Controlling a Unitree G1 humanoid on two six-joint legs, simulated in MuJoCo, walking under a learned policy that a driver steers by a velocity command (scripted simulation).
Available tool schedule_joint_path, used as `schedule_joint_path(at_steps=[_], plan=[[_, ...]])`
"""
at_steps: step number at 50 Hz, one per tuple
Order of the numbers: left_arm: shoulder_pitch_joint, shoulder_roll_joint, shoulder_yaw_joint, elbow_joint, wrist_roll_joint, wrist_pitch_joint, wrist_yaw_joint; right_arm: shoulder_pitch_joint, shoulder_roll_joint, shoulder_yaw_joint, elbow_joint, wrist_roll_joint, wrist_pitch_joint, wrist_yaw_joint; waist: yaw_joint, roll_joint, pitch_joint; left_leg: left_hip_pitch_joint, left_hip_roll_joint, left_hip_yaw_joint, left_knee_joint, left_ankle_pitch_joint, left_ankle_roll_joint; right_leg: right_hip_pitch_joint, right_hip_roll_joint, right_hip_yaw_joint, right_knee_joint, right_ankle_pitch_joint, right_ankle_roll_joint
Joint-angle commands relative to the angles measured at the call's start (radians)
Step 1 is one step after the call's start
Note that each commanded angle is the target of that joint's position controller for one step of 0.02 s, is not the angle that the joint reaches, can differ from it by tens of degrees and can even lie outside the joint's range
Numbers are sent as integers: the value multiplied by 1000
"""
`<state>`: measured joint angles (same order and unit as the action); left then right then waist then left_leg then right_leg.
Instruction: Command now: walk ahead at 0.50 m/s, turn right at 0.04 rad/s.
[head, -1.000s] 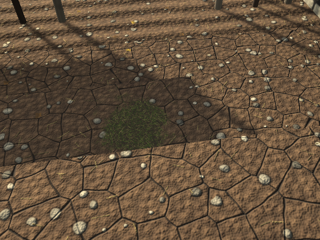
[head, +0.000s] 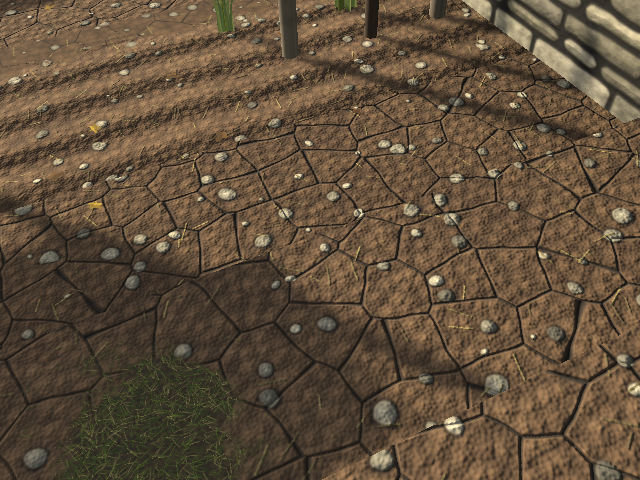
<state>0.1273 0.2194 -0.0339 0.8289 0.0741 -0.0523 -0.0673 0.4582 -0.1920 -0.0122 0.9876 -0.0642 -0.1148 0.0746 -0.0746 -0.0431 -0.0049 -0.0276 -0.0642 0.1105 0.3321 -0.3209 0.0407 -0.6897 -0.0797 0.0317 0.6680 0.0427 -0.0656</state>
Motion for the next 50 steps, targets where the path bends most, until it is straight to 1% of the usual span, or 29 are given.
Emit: schedule_joint_path(at_steps=[1, 3, 5, 6, 7, 8, 9, 10, 11, 13, 16, 20, 22, 24, 25, 27, 28, 30, 32, 40, 42, 43, 44, 45, 46, 47, 48, 49, 50], plan=[[-59, 67, 15, -66, -3, -9, 14, -42, -161, -49, -56, -8, -11, 7, 45, 74, 90, -31, 332, -189, -119, 501, 220, 72, 20, 1, -108, 55, -12], [-118, 91, 30, -82, -11, -14, 17, -16, -165, -57, -41, -5, 4, -3, 37, 81, 86, 29, 326, -169, -90, 513, 191, 131, 49, -36, -137, 18, -33], [-60, 155, 70, -77, -37, -34, 18, -46, -197, -71, -50, -3, 9, -10, 97, 89, 16, -46, 267, -96, 40, 767, 131, 424, 108, -102, -114, 3, -82], [102, 218, 99, -29, -47, -47, 25, -65, -187, -72, -69, -7, 3, -7, 152, 43, -100, -181, 185, -25, 255, 738, 62, 718, 83, -54, -54, 90, -136], [345, 234, 96, 23, -53, -44, 27, 124, -45, -26, -56, -35, -9, 6, 160, -145, -382, -499, 60, -11, 593, 256, -20, 1228, -188, 350, -133, 77, -366], [538, 204, 96, 92, -34, -35, 35, 41, -77, -32, -46, -10, -7, 28, 263, -93, -364, -672, -9, -108, 792, -267, -7, 1264, -287, 644, -355, -263, -360], [486, 204, 107, 110, -20, -54, 47, -135, -105, -47, -85, 17, 0, 23, 267, -47, -103, -801, 61, -188, 872, -202, 47, 1053, -235, 566, -431, -523, -238], [334, 177, 106, 82, -35, -66, 54, -189, -129, -52, -86, 17, -4, -7, 210, -45, 24, -784, 121, -184, 868, -115, 61, 840, -204, 465, -458, -492, -203], [253, 112, 85, 65, -42, -65, 61, -149, -127, -50, -81, -9, -7, -27, 146, -42, -17, -677, 159, -199, 817, -64, 79, 736, -180, 396, -483, -379, -206], [179, 16, 58, 61, -31, -62, 61, -152, -30, -26, -73, -33, 1, -42, 81, 4, -2, -552, 206, -202, 760, 4, 68, 563, -166, 295, -534, -243, -200], [179, 49, 76, 63, -13, -77, 58, -182, -39, -30, -67, 1, 13, -30, 80, 17, 26, -587, 196, -168, 654, 118, 14, 527, -139, 152, -579, -143, -192], [305, 43, 69, 122, 25, -63, 25, -248, -3, -19, -86, -16, 19, 10, 98, 2, 26, -514, 160, -112, 584, 417, -13, 419, -88, -31, -517, 36, -184], [301, 35, 62, 131, 41, -55, 22, -214, -38, -23, -88, -14, 13, 35, 79, 2, 49, -544, 172, -167, 659, 490, -8, 418, -126, -30, -472, 41, -190], [366, 11, 47, 150, 24, -72, 44, -332, -57, -29, -145, -24, 6, 17, 120, 15, 70, -647, 164, -165, 542, 543, 10, 552, -119, -29, -426, 0, -183], [469, -8, 37, 212, 25, -80, 62, -398, -57, -25, -170, -13, 4, 2, 153, 19, 106, -854, 197, -278, 434, 594, 8, 776, -187, 42, -384, 2, -181], [620, -13, 32, 276, 29, -81, 72, -444, -25, -18, -179, -2, 13, -16, 205, 1, 131, -1068, 196, -298, 296, 645, -4, 1044, -226, 55, -336, 24, -178], [626, -14, 28, 281, 15, -81, 71, -484, -16, -18, -183, 0, 15, -14, 215, 29, 137, -1019, 196, -247, 207, 701, 7, 1001, -186, 6, -345, -1, -159], [601, -44, 8, 282, 33, -70, 53, -499, 27, -1, -199, -3, 31, 6, 196, 3, 149, -767, 207, -184, 203, 848, 28, 758, -136, -72, -327, -63, -138], [578, -50, 1, 278, 33, -68, 47, -481, 6, -4, -203, -4, 46, 20, 176, 37, 195, -675, 214, -180, 245, 823, 38, 653, -148, -83, -320, -116, -135], [710, 1, 14, 334, -16, -48, 123, -613, -9, 15, -216, -32, 73, 5, 251, 95, 230, -576, 202, -76, -43, 636, -2, 843, -97, -148, -182, 62, -50], [730, 34, 21, 337, -9, -33, 111, -453, -95, -13, -126, -23, 61, -21, 193, 106, 144, -338, 173, -48, -29, 649, -3, 811, -89, -159, -35, 201, -12], [666, 93, 30, 312, 10, -23, 77, -206, -169, -49, -61, 6, 41, -34, 82, 132, 52, 22, 120, 14, -17, 755, 32, 661, -57, -202, 134, 260, 19], [636, 46, 7, 297, 53, -16, 32, 89, -228, -79, 0, 6, 40, -47, -44, 135, -73, 528, 169, -25, 154, 889, 132, 303, -62, -193, 405, 151, 82], [839, -62, -23, 317, 63, -16, -37, 415, -335, -105, 95, 39, 64, -26, -52, 316, -523, 1206, 406, -304, 538, 1468, 457, 54, 84, -185, 1019, -724, 194], [506, 75, 8, 166, -3, -45, -58, 495, -272, -95, 148, 17, 54, -15, -205, 175, -603, 1259, 503, -599, 395, 1194, 512, -260, 148, -48, 1284, -864, 217], [241, 87, 21, 99, -38, -83, -38, 391, -247, -104, 141, -3, 41, -43, -218, 84, -315, 989, 434, -517, 312, 1028, 408, -447, 66, 5, 1222, -804, 192], [169, 144, 42, 60, -39, -99, -16, 231, -187, -77, 83, 3, 35, -43, -151, -12, -186, 644, 406, -482, 200, 827, 363, -373, 1, 24, 1112, -785, 165], [159, 180, 63, 40, -17, -97, 5, 93, -161, -63, 35, -18, 39, -44, -62, -5, -121, 322, 405, -446, 142, 944, 388, -207, -46, 20, 1063, -782, 140], [124, 114, 51, -12, -5, -90, 35, -8, -141, -55, -1, -22, 34, -31, 49, 29, 2, 20, 408, -447, 88, 838, 392, -142, -60, 22, 912, -780, 107]])
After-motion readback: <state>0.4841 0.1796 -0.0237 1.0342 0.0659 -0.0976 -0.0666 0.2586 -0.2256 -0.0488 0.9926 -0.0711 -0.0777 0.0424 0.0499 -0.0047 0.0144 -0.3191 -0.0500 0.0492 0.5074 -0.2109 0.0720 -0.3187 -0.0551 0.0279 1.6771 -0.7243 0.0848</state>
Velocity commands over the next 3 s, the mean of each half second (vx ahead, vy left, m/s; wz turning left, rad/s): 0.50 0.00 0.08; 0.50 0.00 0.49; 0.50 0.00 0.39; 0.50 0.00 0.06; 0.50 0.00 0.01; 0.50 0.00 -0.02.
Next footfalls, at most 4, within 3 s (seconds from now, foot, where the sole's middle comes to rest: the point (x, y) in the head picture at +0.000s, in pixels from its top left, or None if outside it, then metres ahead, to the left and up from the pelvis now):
0.10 right None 0.28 -0.12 -0.77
0.86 left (228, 435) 0.70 0.22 -0.94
1.22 right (275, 314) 1.04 0.10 -0.94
1.72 left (172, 317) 1.06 0.39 -0.94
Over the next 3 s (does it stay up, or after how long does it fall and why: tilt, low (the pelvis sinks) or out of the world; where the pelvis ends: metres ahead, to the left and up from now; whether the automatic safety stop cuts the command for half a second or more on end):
stays up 1.60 0.67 -0.32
